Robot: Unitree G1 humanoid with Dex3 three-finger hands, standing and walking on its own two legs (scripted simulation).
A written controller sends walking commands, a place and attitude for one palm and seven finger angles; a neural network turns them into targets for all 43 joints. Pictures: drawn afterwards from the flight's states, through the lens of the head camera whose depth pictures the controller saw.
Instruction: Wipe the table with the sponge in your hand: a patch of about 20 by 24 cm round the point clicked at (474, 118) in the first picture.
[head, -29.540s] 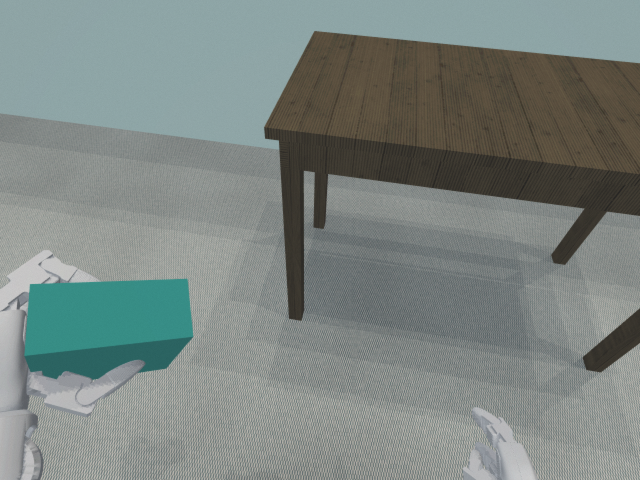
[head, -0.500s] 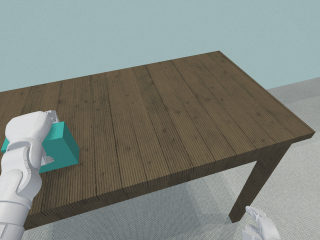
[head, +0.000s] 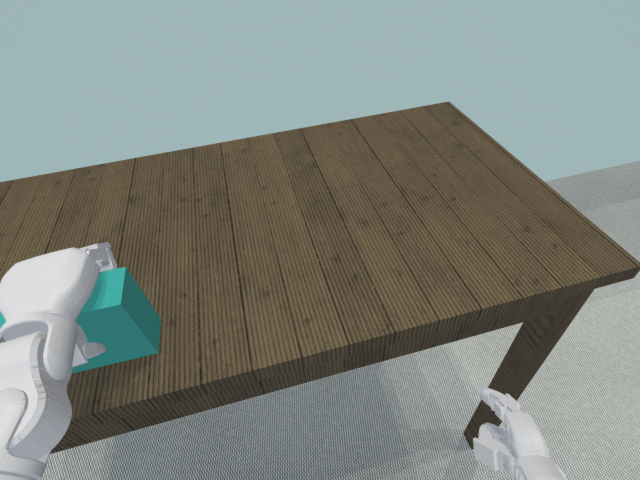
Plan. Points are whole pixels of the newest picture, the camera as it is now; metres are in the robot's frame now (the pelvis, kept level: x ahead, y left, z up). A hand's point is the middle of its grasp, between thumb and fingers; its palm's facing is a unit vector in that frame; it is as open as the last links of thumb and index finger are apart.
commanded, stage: wipe back along the first lane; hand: left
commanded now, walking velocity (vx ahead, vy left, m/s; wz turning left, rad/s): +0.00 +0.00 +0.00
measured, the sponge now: (95, 333) +0.25 +0.33 +0.07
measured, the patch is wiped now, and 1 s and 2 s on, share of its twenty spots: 1.00 1.00 1.00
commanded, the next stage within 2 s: lift the sponge slowly off the table in 0.12 s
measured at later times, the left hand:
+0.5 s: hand (74, 332) +0.22 +0.31 +0.12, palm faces +0.07 -0.05 -1.00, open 9.8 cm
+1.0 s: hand (65, 335) +0.20 +0.30 +0.14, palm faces +0.06 -0.05 -1.00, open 9.7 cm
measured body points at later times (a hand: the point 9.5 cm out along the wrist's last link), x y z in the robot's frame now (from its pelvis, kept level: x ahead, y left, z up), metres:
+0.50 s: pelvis -0.01 +0.00 +0.00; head -0.04 -0.03 +0.45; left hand +0.21 +0.31 +0.18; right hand +0.23 -0.20 -0.07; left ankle +0.02 +0.11 -0.73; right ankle -0.03 -0.12 -0.73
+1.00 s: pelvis -0.02 -0.02 +0.00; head -0.05 -0.05 +0.45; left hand +0.20 +0.30 +0.19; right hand +0.23 -0.21 -0.07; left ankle +0.02 +0.11 -0.73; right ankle -0.03 -0.12 -0.73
